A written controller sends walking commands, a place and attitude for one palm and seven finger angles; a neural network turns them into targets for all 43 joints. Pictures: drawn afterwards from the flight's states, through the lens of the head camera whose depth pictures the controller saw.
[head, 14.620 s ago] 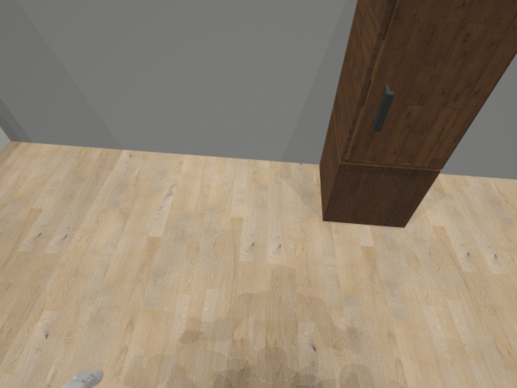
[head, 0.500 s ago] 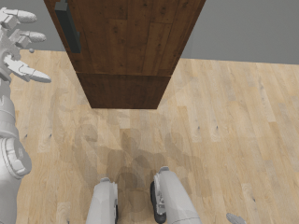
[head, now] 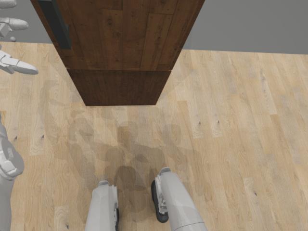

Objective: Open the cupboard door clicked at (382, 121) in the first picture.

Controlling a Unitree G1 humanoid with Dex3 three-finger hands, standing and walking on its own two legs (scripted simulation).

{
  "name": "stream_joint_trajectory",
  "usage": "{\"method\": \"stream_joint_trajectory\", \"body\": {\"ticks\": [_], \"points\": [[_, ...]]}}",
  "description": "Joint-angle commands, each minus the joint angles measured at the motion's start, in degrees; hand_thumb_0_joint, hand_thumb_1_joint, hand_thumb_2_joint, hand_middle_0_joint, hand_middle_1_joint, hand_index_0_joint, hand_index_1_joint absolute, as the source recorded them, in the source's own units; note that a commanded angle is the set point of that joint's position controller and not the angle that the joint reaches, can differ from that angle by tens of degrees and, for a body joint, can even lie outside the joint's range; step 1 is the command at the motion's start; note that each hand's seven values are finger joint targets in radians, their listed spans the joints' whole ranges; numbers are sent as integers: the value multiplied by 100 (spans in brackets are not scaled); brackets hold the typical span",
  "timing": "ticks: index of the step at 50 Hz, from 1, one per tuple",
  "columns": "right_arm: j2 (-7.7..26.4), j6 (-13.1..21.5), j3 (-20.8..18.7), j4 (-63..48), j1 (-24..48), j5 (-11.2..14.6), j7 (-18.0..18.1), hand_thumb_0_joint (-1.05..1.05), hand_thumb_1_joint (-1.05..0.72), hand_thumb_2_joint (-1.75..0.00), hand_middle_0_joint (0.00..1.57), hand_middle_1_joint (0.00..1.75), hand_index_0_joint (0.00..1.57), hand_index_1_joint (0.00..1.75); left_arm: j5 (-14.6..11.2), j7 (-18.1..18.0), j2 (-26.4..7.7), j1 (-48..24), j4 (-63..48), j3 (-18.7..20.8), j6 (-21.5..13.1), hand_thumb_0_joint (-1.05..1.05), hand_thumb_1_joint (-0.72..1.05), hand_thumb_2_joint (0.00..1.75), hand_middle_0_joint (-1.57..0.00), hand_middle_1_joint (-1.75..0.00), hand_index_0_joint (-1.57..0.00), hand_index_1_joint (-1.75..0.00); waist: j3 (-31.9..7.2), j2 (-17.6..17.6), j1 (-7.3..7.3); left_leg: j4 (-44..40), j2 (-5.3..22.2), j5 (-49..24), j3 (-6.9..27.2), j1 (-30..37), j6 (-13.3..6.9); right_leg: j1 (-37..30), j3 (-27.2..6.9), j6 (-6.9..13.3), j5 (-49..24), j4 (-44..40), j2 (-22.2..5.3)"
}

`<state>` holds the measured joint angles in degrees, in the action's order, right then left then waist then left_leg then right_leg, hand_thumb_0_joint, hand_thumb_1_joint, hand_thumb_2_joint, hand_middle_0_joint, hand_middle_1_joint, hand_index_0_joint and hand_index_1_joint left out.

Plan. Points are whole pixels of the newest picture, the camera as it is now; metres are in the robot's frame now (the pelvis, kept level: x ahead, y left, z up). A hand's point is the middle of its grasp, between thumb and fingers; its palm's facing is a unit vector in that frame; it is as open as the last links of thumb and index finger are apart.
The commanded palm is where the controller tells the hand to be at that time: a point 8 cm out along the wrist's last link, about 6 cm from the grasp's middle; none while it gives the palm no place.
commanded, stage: move the hooked fingers beside the handle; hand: left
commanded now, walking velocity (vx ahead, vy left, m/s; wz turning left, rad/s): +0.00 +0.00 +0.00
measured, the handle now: (58, 16) +0.60 +0.17 +0.06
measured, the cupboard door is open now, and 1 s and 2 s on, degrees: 0 0 0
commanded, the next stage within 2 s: slide the fingers in behind the handle in 0.42 s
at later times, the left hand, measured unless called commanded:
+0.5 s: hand (16, 42) +0.53 +0.24 +0.06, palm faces -0.04 -1.00 -0.04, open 14.0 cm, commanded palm +0.52 +0.27 +0.06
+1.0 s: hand (36, 40) +0.53 +0.20 +0.06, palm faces -0.06 -1.00 -0.03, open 14.0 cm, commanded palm +0.52 +0.24 +0.06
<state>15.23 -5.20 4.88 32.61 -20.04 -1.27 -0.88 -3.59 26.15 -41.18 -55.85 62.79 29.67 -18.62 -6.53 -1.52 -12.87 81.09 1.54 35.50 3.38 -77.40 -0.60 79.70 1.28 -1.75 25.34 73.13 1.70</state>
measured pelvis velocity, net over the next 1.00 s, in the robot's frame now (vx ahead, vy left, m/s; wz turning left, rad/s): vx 0.00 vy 0.00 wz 0.01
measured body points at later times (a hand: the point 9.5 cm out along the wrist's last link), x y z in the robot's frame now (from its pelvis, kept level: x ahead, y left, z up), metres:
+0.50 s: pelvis +0.00 +0.00 +0.01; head +0.19 +0.04 +0.41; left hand +0.52 +0.29 +0.06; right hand +0.05 -0.26 -0.10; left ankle +0.01 +0.11 -0.59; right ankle +0.07 -0.14 -0.59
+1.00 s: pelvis +0.00 +0.00 +0.01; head +0.18 +0.03 +0.42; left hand +0.53 +0.26 +0.06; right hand +0.03 -0.26 -0.10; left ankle +0.01 +0.11 -0.59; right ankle +0.07 -0.14 -0.59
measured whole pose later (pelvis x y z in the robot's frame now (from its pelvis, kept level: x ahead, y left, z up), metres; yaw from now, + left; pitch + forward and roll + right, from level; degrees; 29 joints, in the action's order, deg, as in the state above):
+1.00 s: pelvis +0.00 +0.00 +0.01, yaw +1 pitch +30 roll -4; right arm 14.9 -5.1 4.0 32.9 -18.9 -1.7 -1.0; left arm -3.2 20.3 -33.9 -55.4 64.6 24.8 -21.4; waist -7.3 -1.7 -12.6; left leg 79.5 1.1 35.2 3.5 -74.2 -0.5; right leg 76.6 1.4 -1.6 25.5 72.1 1.3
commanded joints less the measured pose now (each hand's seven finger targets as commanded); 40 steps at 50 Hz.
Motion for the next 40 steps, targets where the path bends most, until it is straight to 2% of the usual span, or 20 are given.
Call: {"method": "stream_joint_trajectory", "body": {"ticks": [1, 3, 4, 9, 12, 13, 15, 16, 18, 22, 24, 27, 28, 30, 32, 33, 34, 37, 39, 40], "points": [[1268, 54, -519, -88, -1105, -14, 114, 0, -90, -90, 20, 30, 20, 30, -228, -49, -1208, -2321, -1235, -112, -331, 0, -50, 30, -30, -120, -30, -120, -3600, -1408, -44, -1019, 47, -3252, 247, 3073, -25, -1700, 251, 326, -1348, -665, 94], [1237, 47, -507, -83, -1068, -7, 127, 0, -90, -90, 20, 30, 20, 30, -198, -108, -1008, -2256, -1032, -252, -300, 0, -50, 30, -30, -120, -30, -120, -3327, -1265, -73, -1068, 27, -3005, 208, 2855, -42, -1713, 251, 322, -1245, -711, 89], [1221, 65, -505, -93, -1061, -13, 135, 0, -90, -90, 20, 30, 20, 30, -205, -139, -959, -2364, -1108, -292, -352, 0, -50, 30, -30, -120, -30, -120, -3290, -1373, -80, -1073, 21, -3091, 218, 2941, -34, -1654, 256, 344, -1280, -699, 88], [1185, 50, -503, -145, -981, -35, 122, 0, -90, -90, 20, 30, 20, 30, -143, -307, -1041, -2314, -1113, -204, -550, 0, -50, 30, -30, -120, -30, -120, -3374, -1378, 3, -1052, -6, -3199, 168, 2940, -12, -1822, 212, 368, -1396, -679, 93], [1178, 12, -482, -214, -930, -38, 109, 0, -90, -90, 20, 30, 20, 30, -84, -350, -1273, -2131, -1052, -33, -608, 0, -50, 30, -30, -120, -30, -120, -3389, -1290, 91, -1086, -14, -3154, 132, 2761, -18, -2117, 199, 360, -1493, -648, 84], [1161, 5, -486, -246, -883, -26, 99, 0, -90, -90, 20, 30, 20, 30, -102, -340, -1119, -2055, -1020, -135, -608, 0, -50, 30, -30, -120, -30, -120, -3360, -1248, 72, -1071, -26, -3074, 80, 2697, -46, -2163, 166, 346, -1517, -681, 87], [1182, -7, -481, -264, -870, -18, 99, 0, -90, -90, 20, 30, 20, 30, -125, -300, -1279, -2019, -1041, -17, -644, 0, -50, 30, -30, -120, -30, -120, -3373, -1257, 109, -1071, -14, -3133, 95, 2703, -26, -2182, 180, 356, -1559, -639, 83], [1171, -13, -477, -278, -839, -9, 97, 0, -90, -90, 20, 30, 20, 30, -139, -269, -1158, -2031, -992, -122, -631, 0, -50, 30, -30, -120, -30, -120, -3328, -1196, 73, -1063, -29, -2980, 64, 2598, -53, -2212, 155, 342, -1513, -668, 91], [1187, -12, -473, -297, -827, 5, 114, 0, -90, -90, 20, 30, 20, 30, -178, -240, -1241, -2032, -920, -50, -609, 0, -50, 30, -30, -120, -30, -120, -3226, -958, 45, -1073, -35, -2698, 34, 2361, -98, -2328, 131, 320, -1426, -710, 96], [1192, 13, -477, -260, -826, 0, 136, 0, -90, -90, 20, 30, 20, 30, -208, -161, -1288, -2217, -1095, -56, -671, 0, -50, 30, -30, -120, -30, -120, -3442, -1224, 51, -1050, -37, -2778, 70, 2519, -73, -2251, 139, 333, -1426, -657, 81], [1189, 39, -494, -230, -847, 5, 137, 0, -90, -90, 20, 30, 20, 30, -265, -128, -1081, -2284, -1083, -186, -672, 0, -50, 30, -30, -120, -30, -120, -3429, -1153, -34, -1002, -40, -2800, 86, 2590, -95, -2107, 144, 340, -1411, -666, 96], [1211, 51, -480, -164, -873, 5, 158, 0, -90, -90, 20, 30, 20, 30, -241, -108, -1128, -2391, -916, -201, -599, 0, -50, 30, -30, -120, -30, -120, -3381, -1071, -70, -989, -47, -2589, 77, 2386, -108, -2125, 135, 318, -1302, -681, 85], [1204, 58, -477, -156, -890, -6, 155, 0, -90, -90, 20, 30, 20, 30, -230, -115, -1109, -2385, -914, -206, -580, 0, -50, 30, -30, -120, -30, -120, -3390, -1161, -40, -1000, -50, -2592, 75, 2394, -101, -2135, 138, 329, -1295, -674, 83], [1214, 65, -505, -157, -939, -22, 137, 0, -90, -90, 20, 30, 20, 30, -242, -128, -1112, -2346, -1178, -181, -629, 0, -50, 30, -30, -120, -30, -120, -3793, -1434, 60, -1013, -42, -2987, 146, 2826, -35, -2077, 177, 359, -1422, -618, 74], [1196, 53, -506, -128, -923, -10, 121, 0, -90, -90, 20, 30, 20, 30, -253, -157, -867, -2229, -940, -314, -554, 0, -50, 30, -30, -120, -30, -120, -3475, -1173, -25, -1027, -29, -2821, 138, 2697, -51, -1960, 194, 339, -1296, -685, 96], [1198, 44, -498, -122, -917, -13, 128, 0, -90, -90, 20, 30, 20, 30, -252, -197, -961, -2317, -972, -251, -547, 0, -50, 30, -30, -120, -30, -120, -3375, -1088, -34, -1042, -30, -2677, 119, 2534, -76, -2057, 177, 330, -1263, -709, 90], [1189, 55, -497, -155, -929, -15, 123, 0, -90, -90, 20, 30, 20, 30, -252, -223, -975, -2326, -1095, -232, -582, 0, -50, 30, -30, -120, -30, -120, -3466, -1225, 13, -1049, -41, -2706, 128, 2604, -73, -2045, 178, 358, -1271, -673, 91], [1174, 47, -493, -152, -937, -26, 123, 0, -90, -90, 20, 30, 20, 30, -178, -365, -1022, -2446, -1056, -203, -567, 0, -50, 30, -30, -120, -30, -120, -3399, -1137, -6, -1069, -54, -2533, 86, 2433, -89, -2152, 144, 334, -1218, -711, 84], [1164, 58, -499, -190, -939, -40, 108, 0, -90, -90, 20, 30, 20, 30, -144, -446, -1083, -2362, -1238, -136, -649, 0, -50, 30, -30, -120, -30, -120, -3612, -1302, 75, -1090, -49, -2690, 117, 2645, -56, -2120, 165, 370, -1242, -660, 85], [1144, 59, -501, -182, -933, -43, 91, 0, -90, -90, 20, 30, 20, 30, -141, -467, -943, -2360, -1253, -232, -669, 0, -50, 30, -30, -120, -30, -120, -3657, -1382, 60, -1102, -45, -2808, 130, 2748, -33, -2100, 177, 362, -1301, -655, 85]]}}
